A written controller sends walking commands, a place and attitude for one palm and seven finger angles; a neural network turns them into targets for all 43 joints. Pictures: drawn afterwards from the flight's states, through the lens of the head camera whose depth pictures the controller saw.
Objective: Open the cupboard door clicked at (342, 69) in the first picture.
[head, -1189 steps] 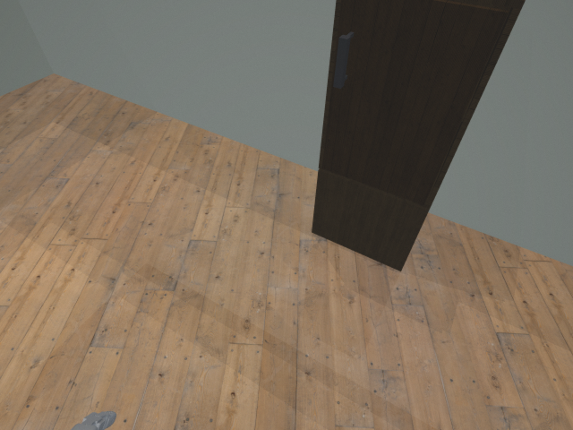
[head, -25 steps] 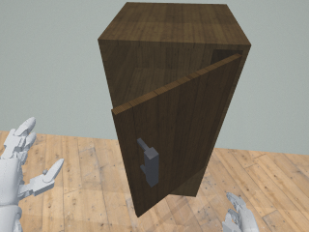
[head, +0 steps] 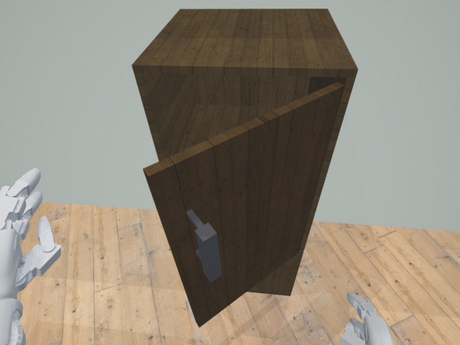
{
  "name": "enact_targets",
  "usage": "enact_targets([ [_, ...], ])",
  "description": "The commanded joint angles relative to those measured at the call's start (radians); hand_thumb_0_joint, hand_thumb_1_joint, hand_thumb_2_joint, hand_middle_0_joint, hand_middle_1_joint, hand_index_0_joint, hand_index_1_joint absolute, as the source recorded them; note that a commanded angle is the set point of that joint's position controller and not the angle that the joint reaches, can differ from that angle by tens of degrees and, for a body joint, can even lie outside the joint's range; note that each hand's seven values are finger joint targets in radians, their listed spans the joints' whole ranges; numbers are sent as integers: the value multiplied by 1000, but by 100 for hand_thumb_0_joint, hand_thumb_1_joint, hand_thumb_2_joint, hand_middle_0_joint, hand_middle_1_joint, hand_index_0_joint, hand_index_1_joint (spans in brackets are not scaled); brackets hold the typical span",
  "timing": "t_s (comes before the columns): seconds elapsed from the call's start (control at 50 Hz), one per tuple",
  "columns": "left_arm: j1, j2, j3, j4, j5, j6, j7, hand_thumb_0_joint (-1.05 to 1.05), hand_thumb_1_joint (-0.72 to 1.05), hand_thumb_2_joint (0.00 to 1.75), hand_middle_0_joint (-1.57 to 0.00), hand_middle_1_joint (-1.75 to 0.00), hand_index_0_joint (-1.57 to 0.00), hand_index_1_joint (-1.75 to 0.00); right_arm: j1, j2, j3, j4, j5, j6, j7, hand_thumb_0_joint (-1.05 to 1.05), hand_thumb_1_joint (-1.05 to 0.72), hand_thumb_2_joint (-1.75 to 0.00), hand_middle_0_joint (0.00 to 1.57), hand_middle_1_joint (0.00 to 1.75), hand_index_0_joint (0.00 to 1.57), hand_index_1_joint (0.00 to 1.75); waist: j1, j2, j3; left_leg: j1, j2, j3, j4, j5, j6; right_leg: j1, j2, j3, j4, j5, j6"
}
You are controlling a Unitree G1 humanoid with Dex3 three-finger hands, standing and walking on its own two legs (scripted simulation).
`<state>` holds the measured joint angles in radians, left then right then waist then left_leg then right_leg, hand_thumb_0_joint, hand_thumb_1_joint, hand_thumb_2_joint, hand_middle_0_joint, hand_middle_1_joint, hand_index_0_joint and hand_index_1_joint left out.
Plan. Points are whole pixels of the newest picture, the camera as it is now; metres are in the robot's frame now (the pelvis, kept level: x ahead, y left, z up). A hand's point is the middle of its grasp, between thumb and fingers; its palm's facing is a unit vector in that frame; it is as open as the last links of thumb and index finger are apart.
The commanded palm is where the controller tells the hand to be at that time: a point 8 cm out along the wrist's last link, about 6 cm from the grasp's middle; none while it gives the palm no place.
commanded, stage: step back with the hand held close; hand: left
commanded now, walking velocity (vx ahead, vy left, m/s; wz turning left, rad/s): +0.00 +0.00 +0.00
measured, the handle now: (202, 245) +0.26 +0.09 +0.06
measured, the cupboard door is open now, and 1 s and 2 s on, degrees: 42 42 42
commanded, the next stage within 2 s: stop stepping back and stand still in 0.98 s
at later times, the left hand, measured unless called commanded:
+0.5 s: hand (40, 264) +0.16 +0.27 +0.15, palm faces +0.31 -0.81 -0.50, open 7.4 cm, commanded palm +0.10 +0.32 +0.17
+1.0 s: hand out of the picture +0.00 +0.34 +0.16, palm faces +0.52 -0.76 -0.40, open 7.4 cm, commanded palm -0.05 +0.38 +0.17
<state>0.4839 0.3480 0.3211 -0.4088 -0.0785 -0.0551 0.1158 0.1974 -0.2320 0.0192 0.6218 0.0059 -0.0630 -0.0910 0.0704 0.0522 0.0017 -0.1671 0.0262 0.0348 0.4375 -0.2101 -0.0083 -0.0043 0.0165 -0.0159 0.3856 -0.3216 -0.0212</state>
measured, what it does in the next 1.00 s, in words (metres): walks backwards: left foot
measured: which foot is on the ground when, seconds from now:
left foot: down 0.00-0.84, up 0.86-0.96, down 0.98-1.00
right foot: down 0.00-0.98, up 1.00-1.00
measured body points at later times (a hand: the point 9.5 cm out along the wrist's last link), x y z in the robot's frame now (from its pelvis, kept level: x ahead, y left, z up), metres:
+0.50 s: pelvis -0.05 +0.02 +0.00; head -0.03 +0.02 +0.45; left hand +0.14 +0.31 +0.18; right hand +0.13 -0.23 -0.08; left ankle +0.02 +0.13 -0.74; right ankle -0.07 -0.10 -0.74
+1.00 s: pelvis -0.17 +0.07 -0.02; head -0.17 +0.09 +0.43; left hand -0.03 +0.38 +0.18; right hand +0.01 -0.16 -0.10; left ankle -0.12 +0.16 -0.75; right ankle -0.09 -0.09 -0.74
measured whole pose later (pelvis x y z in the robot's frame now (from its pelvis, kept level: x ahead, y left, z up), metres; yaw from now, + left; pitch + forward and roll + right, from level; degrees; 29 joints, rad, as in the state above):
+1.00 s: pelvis -0.17 +0.07 -0.02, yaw +3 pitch -2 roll -2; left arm 0.53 0.39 0.40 -0.56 -0.04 -0.19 0.17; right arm 0.22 -0.22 0.00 0.61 0.00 -0.06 -0.08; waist 0.03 0.00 0.03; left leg -0.37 -0.02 0.01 0.64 -0.27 0.02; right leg -0.38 -0.01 0.05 0.63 -0.25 0.04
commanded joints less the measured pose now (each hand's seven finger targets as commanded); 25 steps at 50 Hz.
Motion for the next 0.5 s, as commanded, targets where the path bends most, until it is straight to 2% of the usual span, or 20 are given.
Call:
enact_targets([
  [0.0, -80, 177, 127, -177, -3, -69, 13, 0, 90, 90, -20, -30, -20, -30, -145, -97, -41, -164, 0, -54, -5, 0, -90, -90, 20, 30, 20, 30, -2, -6, -45, 151, -15, 10, -17, 238, 44, -159, -14, -3, -75, 365, 20],
  [0.02, -69, 168, 122, -160, -8, -66, 11, 0, 90, 90, -20, -30, -20, -30, -147, -95, -41, -167, 0, -50, -5, 0, -90, -90, 20, 30, 20, 30, -3, -32, -33, 147, -13, 9, -22, 228, 45, -165, -14, -4, -75, 357, 24],
  [0.08, -90, 177, 126, -154, -9, -73, 6, 0, 90, 90, -20, -30, -20, -30, -154, -96, -45, -167, 0, -49, -8, 0, -90, -90, 20, 30, 20, 30, -3, -58, -31, 153, -14, 15, -24, 196, 51, -177, -17, 6, -93, 334, 29],
  [0.1, -141, 188, 121, -201, -8, -81, 6, 0, 90, 90, -20, -30, -20, -30, -160, -98, -44, -170, 1, -51, -9, 0, -90, -90, 20, 30, 20, 30, -3, -49, -43, 159, -16, 12, -23, 196, 51, -169, -18, 7, -95, 336, 27],
  [0.12, -215, 326, 243, -249, 10, -113, 13, 0, 90, 90, -20, -30, -20, -30, -137, -118, -49, -186, 6, -32, -3, 0, -90, -90, 20, 30, 20, 30, -43, -68, 21, 131, 7, 1, 47, 187, 65, -276, -70, 90, -147, 468, 54],
  [0.14, -135, 254, 187, -175, 11, -114, 2, 0, 90, 90, -20, -30, -20, -30, -142, -102, -47, -167, 0, -13, -1, 0, -90, -90, 20, 30, 20, 30, -48, -125, -7, 110, 3, -4, 71, 199, 62, -238, -92, 73, -121, 560, 61],
  [0.18, -88, 222, 153, -160, 19, -104, -4, 0, 90, 90, -20, -30, -20, -30, -144, -103, -51, -189, 4, 11, 5, 0, -90, -90, 20, 30, 20, 30, -49, -146, -24, 94, 1, 10, 85, 225, 57, -216, -102, 71, -93, 670, 81],
  [0.2, -89, 224, 150, -190, 22, -110, -4, 0, 90, 90, -20, -30, -20, -30, -147, -107, -55, -195, 4, 19, 3, 0, -90, -90, 20, 30, 20, 30, -49, -92, -45, 97, 6, 9, 80, 271, 57, -201, -104, 58, -68, 682, 78],
  [0.24, -26, 211, 148, -182, 19, -105, 0, 0, 90, 90, -20, -30, -20, -30, -135, -106, -58, -211, 8, 35, 7, 0, -90, -90, 20, 30, 20, 30, -48, -49, -88, 114, 25, 6, 62, 324, 52, -202, -93, 56, -46, 616, 76],
  [0.3, 1, 256, 190, -269, 19, -111, 12, 0, 90, 90, -20, -30, -20, -30, -133, -111, -67, -230, 13, 52, 6, 0, -90, -90, 20, 30, 20, 30, -46, 10, -145, 133, 45, 8, 61, 418, 52, -188, -83, 49, -10, 609, 72],
  [0.34, 20, 269, 206, -303, 15, -111, 17, 0, 90, 90, -20, -30, -20, -30, -134, -104, -65, -250, 16, 59, 7, 0, -90, -90, 20, 30, 20, 30, -47, -29, -170, 124, 52, 3, 65, 451, 47, -178, -73, 51, 10, 617, 64],
  [0.38, 38, 286, 230, -331, 12, -117, 24, 0, 90, 90, -20, -30, -20, -30, -129, -103, -68, -261, 17, 62, 6, 0, -90, -90, 20, 30, 20, 30, -48, -28, -187, 109, 59, -1, 61, 459, 45, -173, -67, 51, 27, 598, 54],
  [0.4, 56, 296, 242, -325, 12, -118, 28, 0, 90, 90, -20, -30, -20, -30, -136, -105, -70, -258, 16, 63, 2, 0, -90, -90, 20, 30, 20, 30, -46, 9, -182, 99, 63, -9, 53, 459, 47, -176, -66, 52, 35, 571, 51],
  [0.42, 76, 285, 241, -321, 9, -117, 30, 0, 90, 90, -20, -30, -20, -30, -130, -98, -68, -266, 18, 63, 5, 0, -90, -90, 20, 30, 20, 30, -46, 1, -186, 83, 70, -16, 45, 448, 44, -171, -59, 51, 44, 534, 47],
  [0.48, 96, 273, 241, -313, 7, -126, 34, 0, 90, 90, -20, -30, -20, -30, -124, -110, -74, -267, 16, 55, 8, 0, -90, -90, 20, 30, 20, 30, -52, 39, -149, 22, 80, -36, 9, 315, 43, -203, -42, 58, 40, 375, 40],
])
